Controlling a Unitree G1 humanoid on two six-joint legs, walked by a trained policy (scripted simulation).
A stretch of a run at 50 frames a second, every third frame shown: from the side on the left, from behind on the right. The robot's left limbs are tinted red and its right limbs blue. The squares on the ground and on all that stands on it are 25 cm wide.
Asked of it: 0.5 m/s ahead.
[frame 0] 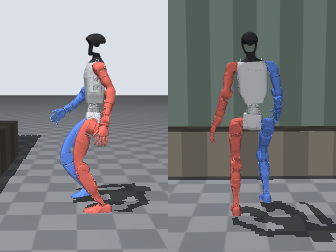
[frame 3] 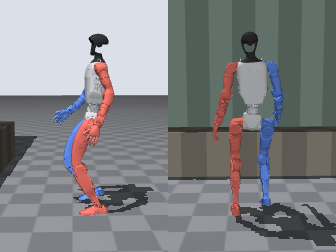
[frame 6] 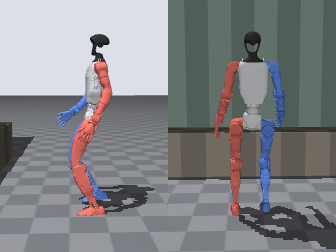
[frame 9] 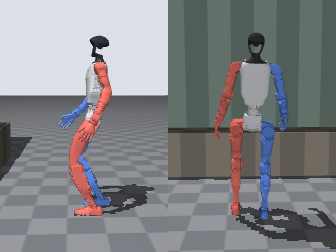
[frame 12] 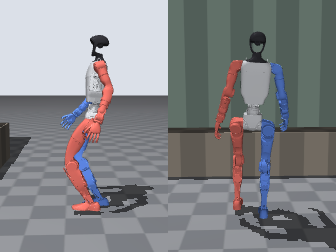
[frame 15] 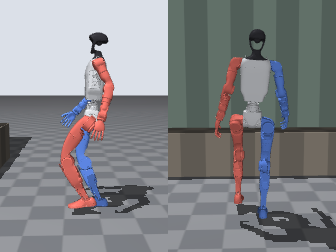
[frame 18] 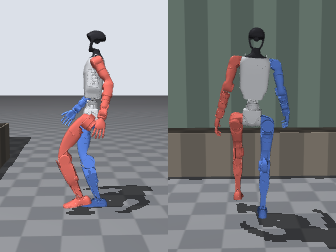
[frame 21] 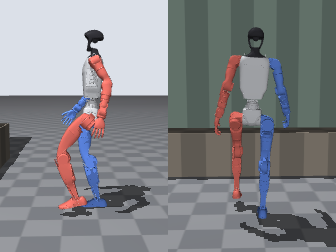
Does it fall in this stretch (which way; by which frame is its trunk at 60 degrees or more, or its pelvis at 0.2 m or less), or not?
no
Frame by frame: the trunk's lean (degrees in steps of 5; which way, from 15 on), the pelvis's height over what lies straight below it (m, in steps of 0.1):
0: 5, 0.7
3: 5, 0.7
6: 5, 0.7
9: 5, 0.7
12: 5, 0.8
15: 5, 0.8
18: 5, 0.8
21: 5, 0.8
